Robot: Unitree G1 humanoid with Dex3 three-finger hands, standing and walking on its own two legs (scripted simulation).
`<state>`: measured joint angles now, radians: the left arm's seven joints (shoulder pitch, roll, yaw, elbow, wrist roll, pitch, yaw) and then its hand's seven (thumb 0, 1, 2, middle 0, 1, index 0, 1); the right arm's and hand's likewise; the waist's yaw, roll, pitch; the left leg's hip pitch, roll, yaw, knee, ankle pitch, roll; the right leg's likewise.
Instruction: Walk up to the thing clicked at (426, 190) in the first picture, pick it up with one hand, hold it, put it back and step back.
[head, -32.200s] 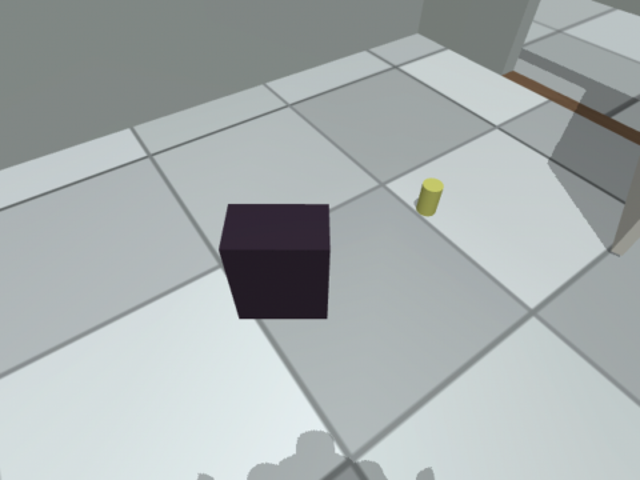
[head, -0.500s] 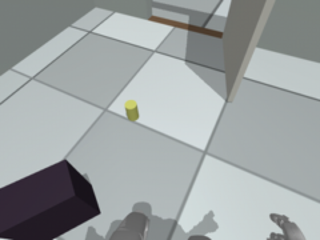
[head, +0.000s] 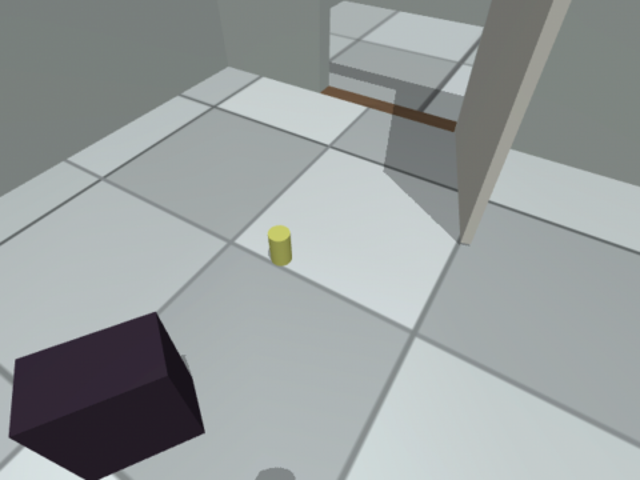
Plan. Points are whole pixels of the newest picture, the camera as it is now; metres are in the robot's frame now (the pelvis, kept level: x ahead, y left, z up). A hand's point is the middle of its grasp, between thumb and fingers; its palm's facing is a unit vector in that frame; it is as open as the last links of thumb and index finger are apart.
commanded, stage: step back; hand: left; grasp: from the side
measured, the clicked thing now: (280, 246) +1.08 +0.17 -0.69
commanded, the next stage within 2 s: stand in 0.58 s
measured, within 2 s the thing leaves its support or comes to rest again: neither
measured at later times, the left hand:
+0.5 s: hand out of the picture +0.14 +0.30 -0.15, palm faces -0.02 -0.92 -0.39, open 7.4 cm
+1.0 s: hand (116, 471) +0.17 +0.29 -0.14, palm faces -0.02 -0.94 -0.33, open 7.4 cm
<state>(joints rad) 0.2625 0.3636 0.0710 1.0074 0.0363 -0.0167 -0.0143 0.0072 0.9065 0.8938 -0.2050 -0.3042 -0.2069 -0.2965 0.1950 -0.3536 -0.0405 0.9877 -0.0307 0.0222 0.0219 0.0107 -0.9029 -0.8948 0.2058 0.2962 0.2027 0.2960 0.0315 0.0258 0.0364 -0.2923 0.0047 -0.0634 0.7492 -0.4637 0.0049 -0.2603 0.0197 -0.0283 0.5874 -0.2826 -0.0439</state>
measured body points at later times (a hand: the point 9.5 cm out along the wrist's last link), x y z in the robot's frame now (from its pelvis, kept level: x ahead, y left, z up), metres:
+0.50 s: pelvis +0.05 +0.03 +0.00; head +0.07 +0.03 +0.45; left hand +0.14 +0.35 -0.12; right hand +0.11 -0.27 -0.14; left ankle +0.03 +0.15 -0.72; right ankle +0.06 -0.09 -0.73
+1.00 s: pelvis +0.06 +0.04 +0.02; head +0.08 +0.05 +0.47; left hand +0.17 +0.34 -0.11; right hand +0.17 -0.26 -0.11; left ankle +0.05 +0.17 -0.73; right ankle +0.06 -0.09 -0.73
